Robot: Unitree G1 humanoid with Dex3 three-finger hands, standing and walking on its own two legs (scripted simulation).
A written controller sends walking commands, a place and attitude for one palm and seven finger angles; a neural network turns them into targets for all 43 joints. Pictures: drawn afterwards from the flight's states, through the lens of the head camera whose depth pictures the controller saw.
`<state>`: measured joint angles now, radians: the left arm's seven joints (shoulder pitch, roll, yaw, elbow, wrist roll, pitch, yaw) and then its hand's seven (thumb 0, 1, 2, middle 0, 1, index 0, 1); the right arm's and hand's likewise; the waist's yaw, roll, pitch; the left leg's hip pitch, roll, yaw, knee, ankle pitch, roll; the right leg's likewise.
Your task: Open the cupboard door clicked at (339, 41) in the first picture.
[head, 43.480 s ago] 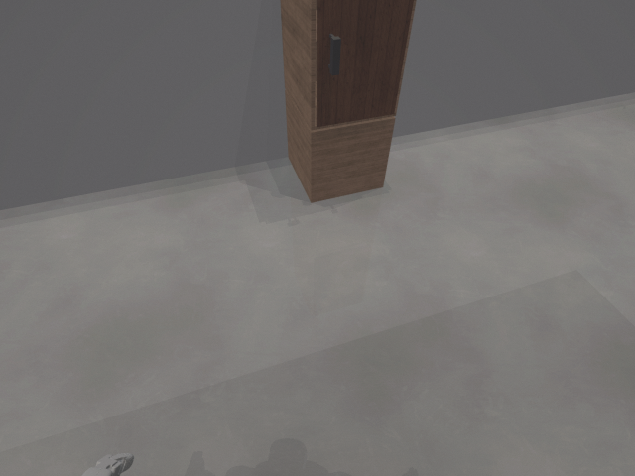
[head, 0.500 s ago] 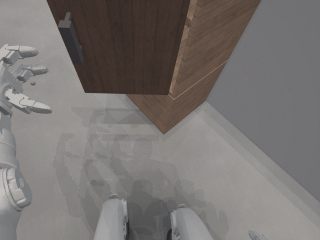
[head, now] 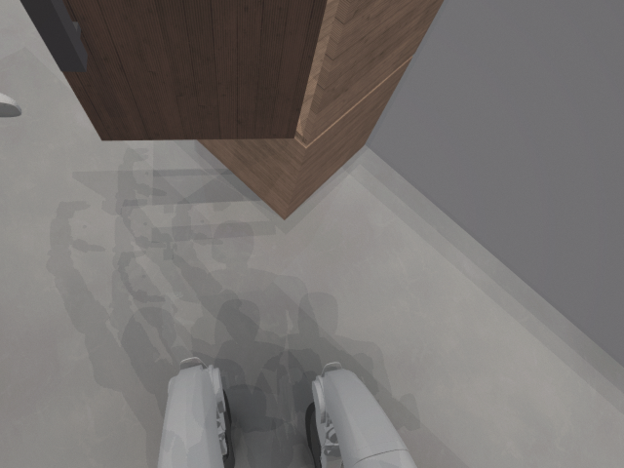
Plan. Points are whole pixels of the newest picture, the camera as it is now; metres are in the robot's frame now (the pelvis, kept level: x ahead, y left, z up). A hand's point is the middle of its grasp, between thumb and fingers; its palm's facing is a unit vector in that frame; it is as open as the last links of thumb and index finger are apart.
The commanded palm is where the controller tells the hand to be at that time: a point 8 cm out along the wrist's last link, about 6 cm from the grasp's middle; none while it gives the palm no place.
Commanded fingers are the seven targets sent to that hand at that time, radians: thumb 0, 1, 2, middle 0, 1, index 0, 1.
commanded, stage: move the hooked fingers beside the handle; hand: left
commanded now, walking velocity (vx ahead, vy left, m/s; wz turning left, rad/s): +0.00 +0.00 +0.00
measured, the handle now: (53, 3) +0.62 +0.24 +0.09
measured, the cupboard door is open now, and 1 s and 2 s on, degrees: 50 50 50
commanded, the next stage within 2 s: slide the fingers in behind the handle in 1.08 s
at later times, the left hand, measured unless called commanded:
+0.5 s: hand out of the picture +0.56 +0.31 +0.10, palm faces +0.08 -1.00 -0.02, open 14.0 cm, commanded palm +0.56 +0.31 +0.09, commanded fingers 0.00 -0.50 0.30 -0.30 -1.20 -0.30 -1.20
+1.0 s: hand out of the picture +0.55 +0.31 +0.09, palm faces +0.08 -1.00 -0.03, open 14.0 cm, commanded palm +0.56 +0.32 +0.08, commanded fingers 0.00 -0.50 0.30 -0.30 -1.20 -0.30 -1.20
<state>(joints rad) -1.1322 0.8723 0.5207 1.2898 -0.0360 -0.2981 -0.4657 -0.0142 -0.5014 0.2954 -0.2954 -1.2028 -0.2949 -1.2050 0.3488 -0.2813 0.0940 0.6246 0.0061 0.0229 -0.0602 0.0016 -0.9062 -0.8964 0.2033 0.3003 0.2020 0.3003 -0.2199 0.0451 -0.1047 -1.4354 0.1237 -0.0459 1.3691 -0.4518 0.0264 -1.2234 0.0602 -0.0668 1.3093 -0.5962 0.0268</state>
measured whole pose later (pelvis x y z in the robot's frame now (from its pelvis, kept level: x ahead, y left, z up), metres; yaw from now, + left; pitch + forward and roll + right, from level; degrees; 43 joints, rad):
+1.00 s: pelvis +0.01 +0.00 +0.00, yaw -1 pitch +31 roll -9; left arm -1.14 0.93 0.53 1.29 -0.02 -0.26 -0.48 -0.01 -0.50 0.30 -0.30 -1.20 -0.30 -1.20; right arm 0.35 -0.27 0.11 0.61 0.00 0.06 -0.05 0.00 -0.91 -0.90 0.20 0.30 0.20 0.30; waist -0.22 0.05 -0.09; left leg -1.46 0.13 -0.06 1.38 -0.47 0.02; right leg -1.24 0.07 -0.08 1.31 -0.61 0.02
